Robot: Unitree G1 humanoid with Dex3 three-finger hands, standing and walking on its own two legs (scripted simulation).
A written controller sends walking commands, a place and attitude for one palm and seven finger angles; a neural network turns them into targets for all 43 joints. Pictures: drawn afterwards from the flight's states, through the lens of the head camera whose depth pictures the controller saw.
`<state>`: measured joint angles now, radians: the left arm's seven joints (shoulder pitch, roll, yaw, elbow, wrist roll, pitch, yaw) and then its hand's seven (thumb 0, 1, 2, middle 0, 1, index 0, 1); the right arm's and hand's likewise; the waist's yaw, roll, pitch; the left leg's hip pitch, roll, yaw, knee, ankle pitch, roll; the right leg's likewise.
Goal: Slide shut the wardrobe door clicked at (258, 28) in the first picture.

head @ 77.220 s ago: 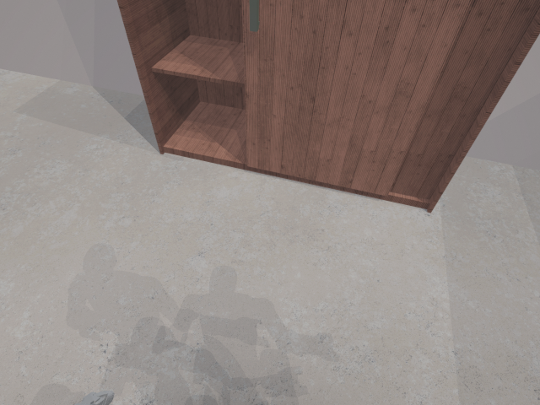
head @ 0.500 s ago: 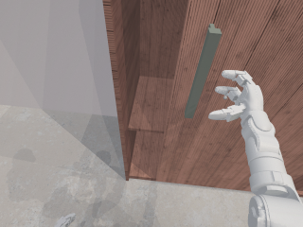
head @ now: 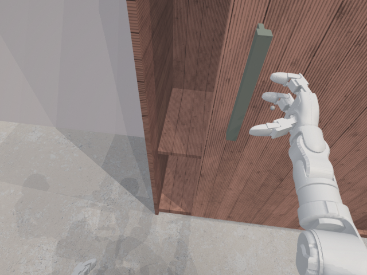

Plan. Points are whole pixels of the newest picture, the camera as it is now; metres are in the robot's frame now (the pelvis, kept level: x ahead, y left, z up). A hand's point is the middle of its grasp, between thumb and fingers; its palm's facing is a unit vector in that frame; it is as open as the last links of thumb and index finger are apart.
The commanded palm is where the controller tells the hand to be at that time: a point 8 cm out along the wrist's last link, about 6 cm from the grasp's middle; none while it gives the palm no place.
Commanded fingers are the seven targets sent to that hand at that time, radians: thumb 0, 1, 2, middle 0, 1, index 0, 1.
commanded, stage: move the hooked fingers beside the handle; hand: right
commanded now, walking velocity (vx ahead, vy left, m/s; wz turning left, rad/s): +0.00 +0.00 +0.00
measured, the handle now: (243, 90) +0.50 -0.08 +0.16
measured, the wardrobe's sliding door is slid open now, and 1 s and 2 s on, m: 0.18 0.18 0.18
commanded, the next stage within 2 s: feel for the door with the fingertips in 0.96 s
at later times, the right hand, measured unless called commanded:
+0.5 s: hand (271, 108) +0.43 -0.13 +0.17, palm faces +0.00 +1.00 -0.01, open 14.0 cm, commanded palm +0.42 -0.18 +0.16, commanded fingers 0.00 0.50 -0.30 0.30 1.20 0.30 1.20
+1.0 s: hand (273, 110) +0.43 -0.13 +0.16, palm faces +0.01 +1.00 +0.00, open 14.0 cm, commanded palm +0.41 -0.18 +0.16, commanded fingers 0.00 0.50 -0.30 0.30 1.20 0.30 1.20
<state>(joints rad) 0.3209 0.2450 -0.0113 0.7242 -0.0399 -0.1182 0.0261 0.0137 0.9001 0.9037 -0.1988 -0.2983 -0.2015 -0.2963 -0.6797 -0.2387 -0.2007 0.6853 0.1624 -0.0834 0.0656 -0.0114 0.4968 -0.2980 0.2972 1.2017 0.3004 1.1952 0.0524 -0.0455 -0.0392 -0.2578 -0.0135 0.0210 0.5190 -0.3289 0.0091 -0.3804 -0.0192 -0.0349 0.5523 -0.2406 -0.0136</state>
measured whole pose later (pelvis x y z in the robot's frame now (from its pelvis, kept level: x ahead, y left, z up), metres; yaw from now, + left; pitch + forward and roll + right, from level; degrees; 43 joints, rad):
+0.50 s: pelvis +0.00 +0.01 +0.00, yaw -1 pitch +4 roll +1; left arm 0.30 0.26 -0.01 0.72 -0.05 -0.11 0.03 0.01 0.90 0.90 -0.20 -0.30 -0.20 -0.30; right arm -0.69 -0.25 -0.18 0.69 0.17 -0.06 0.08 -0.01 0.50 -0.30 0.30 1.20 0.30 1.20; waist 0.05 -0.05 -0.04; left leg -0.25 -0.02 0.04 0.51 -0.33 0.02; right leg -0.38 -0.03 -0.02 0.56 -0.25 0.00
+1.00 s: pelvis +0.01 +0.01 +0.00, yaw +0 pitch +4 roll +1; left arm 0.32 0.25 0.00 0.71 -0.05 -0.08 0.02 0.01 0.90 0.90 -0.20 -0.30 -0.20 -0.30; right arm -0.62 -0.25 -0.21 0.63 0.18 -0.03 0.09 -0.01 0.50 -0.30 0.30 1.20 0.30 1.20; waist 0.04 -0.05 -0.06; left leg -0.23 -0.03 0.02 0.51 -0.34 0.02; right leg -0.36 -0.03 -0.03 0.55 -0.25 0.00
